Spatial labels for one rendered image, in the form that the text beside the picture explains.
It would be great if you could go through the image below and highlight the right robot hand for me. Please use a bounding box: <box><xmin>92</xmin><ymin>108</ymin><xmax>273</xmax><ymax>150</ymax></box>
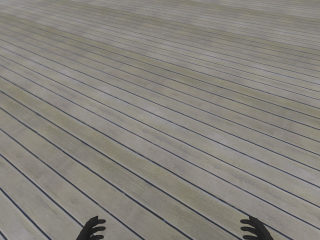
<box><xmin>240</xmin><ymin>216</ymin><xmax>274</xmax><ymax>240</ymax></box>

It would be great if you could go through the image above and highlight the left robot hand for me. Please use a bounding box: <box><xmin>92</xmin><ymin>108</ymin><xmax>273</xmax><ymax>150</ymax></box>
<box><xmin>76</xmin><ymin>216</ymin><xmax>106</xmax><ymax>240</ymax></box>

